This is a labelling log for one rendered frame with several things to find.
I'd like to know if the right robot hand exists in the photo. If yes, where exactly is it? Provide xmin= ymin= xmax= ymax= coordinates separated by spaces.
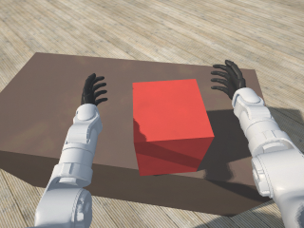
xmin=211 ymin=60 xmax=246 ymax=100

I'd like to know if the left robot hand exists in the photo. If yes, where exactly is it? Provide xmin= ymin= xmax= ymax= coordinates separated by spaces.
xmin=81 ymin=73 xmax=108 ymax=106

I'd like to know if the right robot forearm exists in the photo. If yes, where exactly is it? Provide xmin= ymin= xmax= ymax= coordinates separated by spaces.
xmin=232 ymin=87 xmax=304 ymax=158

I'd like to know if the robot right upper arm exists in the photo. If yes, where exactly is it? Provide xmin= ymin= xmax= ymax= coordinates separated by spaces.
xmin=251 ymin=148 xmax=304 ymax=228

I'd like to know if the robot left upper arm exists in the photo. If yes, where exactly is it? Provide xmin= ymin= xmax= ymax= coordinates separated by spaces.
xmin=25 ymin=188 xmax=92 ymax=228

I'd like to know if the carton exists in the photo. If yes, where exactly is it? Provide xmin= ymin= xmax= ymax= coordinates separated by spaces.
xmin=132 ymin=79 xmax=215 ymax=176

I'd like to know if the left robot forearm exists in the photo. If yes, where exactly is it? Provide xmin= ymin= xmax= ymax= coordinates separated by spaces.
xmin=34 ymin=104 xmax=103 ymax=225

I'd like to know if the pedestal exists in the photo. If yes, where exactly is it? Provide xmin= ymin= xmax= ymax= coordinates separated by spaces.
xmin=0 ymin=52 xmax=272 ymax=218

